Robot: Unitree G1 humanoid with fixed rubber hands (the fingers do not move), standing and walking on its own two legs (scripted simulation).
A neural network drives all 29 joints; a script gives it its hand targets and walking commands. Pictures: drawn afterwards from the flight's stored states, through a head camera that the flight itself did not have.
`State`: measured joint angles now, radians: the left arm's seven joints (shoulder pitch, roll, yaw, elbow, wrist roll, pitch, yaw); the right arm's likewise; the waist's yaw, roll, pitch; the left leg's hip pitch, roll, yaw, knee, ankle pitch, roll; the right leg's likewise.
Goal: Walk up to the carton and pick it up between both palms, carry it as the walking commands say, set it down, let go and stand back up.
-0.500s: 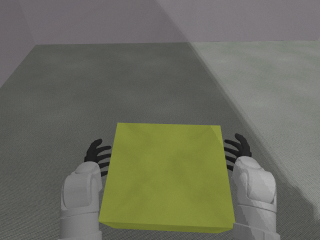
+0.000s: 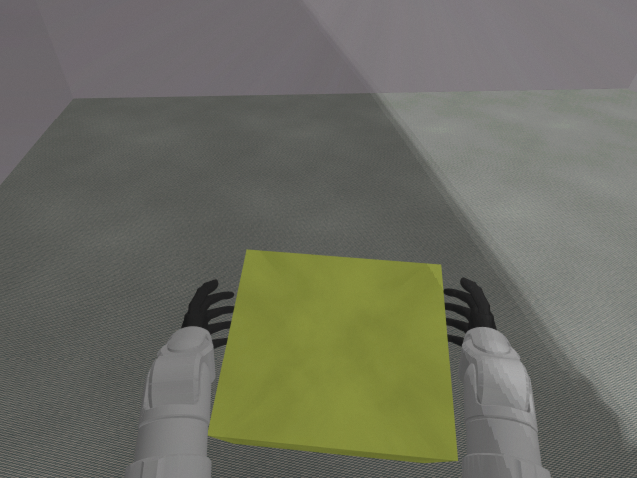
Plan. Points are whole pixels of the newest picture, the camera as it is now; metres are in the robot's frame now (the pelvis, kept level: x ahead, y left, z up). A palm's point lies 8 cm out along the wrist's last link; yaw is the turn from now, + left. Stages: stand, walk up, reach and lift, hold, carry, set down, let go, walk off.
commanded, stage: hold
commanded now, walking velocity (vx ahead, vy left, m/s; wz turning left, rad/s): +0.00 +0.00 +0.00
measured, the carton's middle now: (335, 356) +0.31 -0.03 -0.02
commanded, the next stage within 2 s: set down in 0.24 s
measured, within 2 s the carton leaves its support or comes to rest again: neither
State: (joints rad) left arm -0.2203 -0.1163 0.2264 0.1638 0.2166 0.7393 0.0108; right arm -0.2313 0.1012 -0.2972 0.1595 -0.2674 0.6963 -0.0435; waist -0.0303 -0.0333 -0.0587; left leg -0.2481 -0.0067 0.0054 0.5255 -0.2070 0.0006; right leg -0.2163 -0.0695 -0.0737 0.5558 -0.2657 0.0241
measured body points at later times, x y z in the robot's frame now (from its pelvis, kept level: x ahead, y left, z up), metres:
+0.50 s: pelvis -0.01 -0.01 +0.00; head -0.07 +0.00 +0.45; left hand +0.30 +0.15 +0.03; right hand +0.29 -0.22 +0.05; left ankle +0.05 +0.12 -0.73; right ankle +0.02 -0.13 -0.73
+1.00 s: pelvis +0.02 -0.01 +0.00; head +0.08 +0.00 +0.45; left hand +0.33 +0.16 -0.04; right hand +0.33 -0.22 -0.03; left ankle +0.05 +0.12 -0.73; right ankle +0.02 -0.13 -0.73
